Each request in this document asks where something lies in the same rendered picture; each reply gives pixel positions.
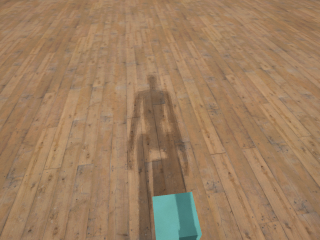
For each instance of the carton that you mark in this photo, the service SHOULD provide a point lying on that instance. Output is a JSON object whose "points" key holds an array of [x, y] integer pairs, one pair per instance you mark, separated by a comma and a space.
{"points": [[175, 217]]}

